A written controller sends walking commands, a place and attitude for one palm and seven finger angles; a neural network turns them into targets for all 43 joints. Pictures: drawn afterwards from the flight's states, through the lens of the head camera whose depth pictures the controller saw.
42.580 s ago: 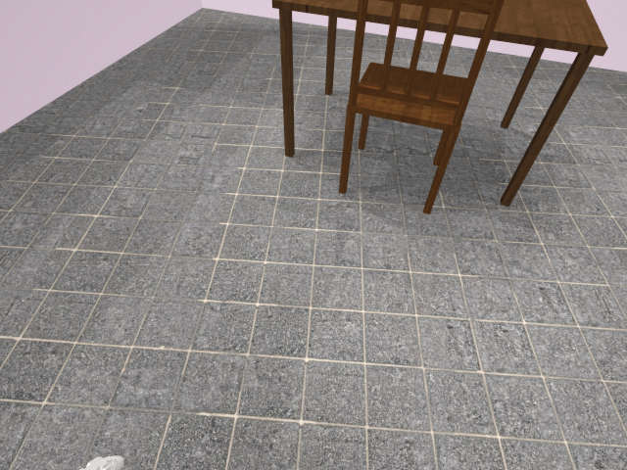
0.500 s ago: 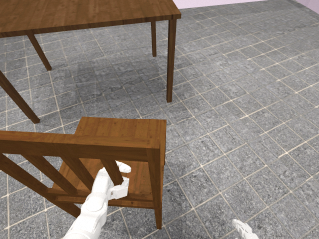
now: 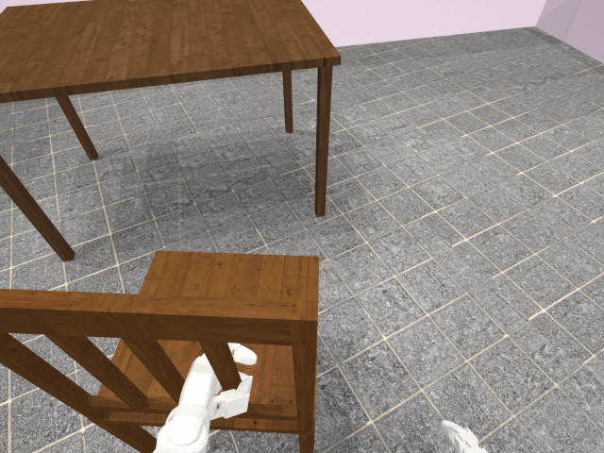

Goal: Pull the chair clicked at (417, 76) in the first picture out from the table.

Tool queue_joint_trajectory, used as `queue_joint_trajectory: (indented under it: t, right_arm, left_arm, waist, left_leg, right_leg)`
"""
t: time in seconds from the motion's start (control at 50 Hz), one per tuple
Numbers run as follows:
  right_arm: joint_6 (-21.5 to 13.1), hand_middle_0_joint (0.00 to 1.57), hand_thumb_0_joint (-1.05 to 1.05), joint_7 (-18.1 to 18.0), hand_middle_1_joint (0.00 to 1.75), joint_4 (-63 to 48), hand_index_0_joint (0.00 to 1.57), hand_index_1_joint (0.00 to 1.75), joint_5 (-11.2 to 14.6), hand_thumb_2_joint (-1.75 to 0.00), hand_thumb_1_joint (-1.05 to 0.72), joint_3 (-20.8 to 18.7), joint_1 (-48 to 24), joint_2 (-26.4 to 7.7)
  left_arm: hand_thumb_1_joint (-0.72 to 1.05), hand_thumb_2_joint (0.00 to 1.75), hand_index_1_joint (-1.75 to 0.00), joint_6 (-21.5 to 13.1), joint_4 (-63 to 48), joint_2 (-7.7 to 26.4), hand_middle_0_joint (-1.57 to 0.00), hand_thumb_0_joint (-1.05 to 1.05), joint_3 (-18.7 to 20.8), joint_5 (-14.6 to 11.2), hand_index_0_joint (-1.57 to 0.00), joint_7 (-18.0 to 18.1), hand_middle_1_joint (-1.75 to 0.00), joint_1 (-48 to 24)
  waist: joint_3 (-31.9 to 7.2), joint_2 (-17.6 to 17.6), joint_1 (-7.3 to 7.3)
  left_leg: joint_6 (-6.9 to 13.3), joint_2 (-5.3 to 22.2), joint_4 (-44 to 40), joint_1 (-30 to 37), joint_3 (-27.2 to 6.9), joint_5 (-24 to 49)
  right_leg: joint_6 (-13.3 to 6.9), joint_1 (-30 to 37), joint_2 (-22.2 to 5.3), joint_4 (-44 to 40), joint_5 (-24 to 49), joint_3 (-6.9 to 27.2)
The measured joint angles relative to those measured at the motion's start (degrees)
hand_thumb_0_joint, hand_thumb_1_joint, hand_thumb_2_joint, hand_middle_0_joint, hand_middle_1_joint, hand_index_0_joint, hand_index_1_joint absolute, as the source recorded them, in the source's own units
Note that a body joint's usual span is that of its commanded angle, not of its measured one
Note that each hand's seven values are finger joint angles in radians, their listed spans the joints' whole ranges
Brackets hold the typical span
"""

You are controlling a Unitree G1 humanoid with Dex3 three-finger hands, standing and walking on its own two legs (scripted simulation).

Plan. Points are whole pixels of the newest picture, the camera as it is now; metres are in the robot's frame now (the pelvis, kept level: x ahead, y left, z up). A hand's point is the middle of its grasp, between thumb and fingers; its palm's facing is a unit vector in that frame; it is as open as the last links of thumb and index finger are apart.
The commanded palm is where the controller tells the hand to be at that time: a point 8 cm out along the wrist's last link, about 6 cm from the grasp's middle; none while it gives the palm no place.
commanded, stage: stop walking, hand still on the chair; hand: left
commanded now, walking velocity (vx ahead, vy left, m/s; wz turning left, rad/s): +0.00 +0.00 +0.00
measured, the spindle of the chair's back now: (167, 375) +0.24 +0.22 -0.07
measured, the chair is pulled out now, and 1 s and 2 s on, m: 0.73 0.73 0.73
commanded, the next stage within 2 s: open the thumb and straighten the fingers in 0.44 s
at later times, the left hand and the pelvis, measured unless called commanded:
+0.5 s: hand (242, 391) +0.22 +0.10 -0.08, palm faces +0.00 -0.99 -0.15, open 5.8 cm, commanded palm +0.21 +0.15 -0.06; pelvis +0.03 -0.02 +0.00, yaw +1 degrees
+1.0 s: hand (235, 382) +0.24 +0.11 -0.07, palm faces +0.01 -0.99 -0.15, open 13.5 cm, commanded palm +0.21 +0.16 -0.05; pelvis +0.05 -0.01 -0.04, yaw +1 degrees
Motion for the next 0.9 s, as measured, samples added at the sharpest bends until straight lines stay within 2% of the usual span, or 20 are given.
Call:
queue_joint_trajectory:
  t: [0.2, 0.38, 0.56, 0.66, 0.74, 0.82, 0.9]
  right_arm:
    - [0.4, 0.20, 0.01, -0.3, 0.30, -0.7, 0.20, 0.30, 0.0, -0.90, -0.90, -0.3, -2.7, -0.8]
    - [1.5, 0.20, 0.01, -0.8, 0.30, -1.8, 0.20, 0.30, 0.3, -0.90, -0.90, -1.3, -3.8, -2.3]
    - [2.3, 0.20, 0.01, -0.8, 0.30, -2.2, 0.20, 0.30, 0.5, -0.90, -0.90, -1.1, -3.5, -2.1]
    - [-0.2, 0.20, 0.01, 2.5, 0.30, -4.5, 0.20, 0.30, 2.6, -0.90, -0.90, -2.2, -1.9, -1.8]
    - [-3.4, 0.20, 0.01, 3.5, 0.30, -6.6, 0.20, 0.30, 2.6, -0.90, -0.90, -2.9, -0.8, -2.5]
    - [-5.5, 0.20, 0.01, 3.4, 0.30, -8.1, 0.20, 0.30, 2.4, -0.90, -0.90, -3.2, -0.2, -3.3]
    - [-6.9, 0.20, 0.01, 2.8, 0.30, -8.9, 0.20, 0.30, 2.1, -0.90, -0.90, -3.2, 0.1, -3.7]
  left_arm:
    - [0.62, 0.81, -1.45, -0.5, -3.1, 0.2, -0.28, 0.10, -0.1, -0.4, -0.49, -0.6, -1.25, 3.5]
    - [0.62, 0.83, -1.45, 0.1, -5.3, 0.7, -0.28, 0.11, 0.3, -0.8, -0.49, -0.7, -1.25, 5.5]
    - [0.62, 0.83, -1.45, 0.8, -6.4, 1.1, -0.28, 0.12, 0.8, -1.1, -0.49, -0.7, -1.25, 6.4]
    - [0.58, 0.79, -1.45, 3.8, -13.7, 2.2, -0.32, 0.10, 2.2, -2.5, -0.49, -2.2, -1.30, 9.8]
    - [0.41, 0.69, -1.45, 5.7, -20.7, 3.1, -0.38, 0.06, 2.6, -2.6, -0.49, -2.9, -1.36, 13.0]
    - [0.11, 0.53, -1.43, 9.1, -26.3, 3.1, -0.41, 0.03, 2.5, -2.3, -0.49, -2.6, -1.36, 15.2]
    - [-0.18, 0.38, -1.31, 12.6, -30.2, 3.1, -0.40, 0.01, 2.7, -2.4, -0.45, -2.3, -1.28, 16.5]
  waist:
    - [0.1, 1.0, 0.89]
    - [0.0, 0.9, 0.88]
    - [-0.2, 0.6, 0.68]
    - [-2.8, -0.1, -0.41]
    - [-4.4, 0.3, -0.88]
    - [-5.7, 0.9, -0.95]
    - [-6.9, 1.6, -0.81]
  left_leg:
    - [-0.8, 0.6, -0.9, 1.0, -0.8, -0.8]
    - [-1.4, 1.1, -1.3, 1.6, -1.6, -1.3]
    - [-1.7, 1.5, -1.4, 1.9, -1.9, -1.4]
    - [-1.7, 1.3, 4.4, -4.1, -1.8, -4.0]
    - [-1.6, 1.3, 10.2, -9.1, -1.6, -7.0]
    - [-1.5, 1.1, 15.0, -13.1, -1.5, -9.5]
    - [-1.3, 0.9, 18.2, -15.7, -1.6, -11.5]
  right_leg:
    - [-0.6, 0.9, 0.6, -0.4, -1.3, -0.9]
    - [-1.2, 1.8, 1.0, -0.5, -2.3, -1.8]
    - [-1.5, 2.2, 1.4, -0.7, -2.5, -2.1]
    - [-1.6, -4.1, 1.1, 5.4, -5.1, -1.8]
    - [-1.5, -9.1, 0.9, 11.0, -7.8, -1.4]
    - [-1.3, -13.1, 0.6, 15.6, -10.2, -1.1]
    - [-1.1, -15.6, 0.2, 18.7, -12.1, -1.1]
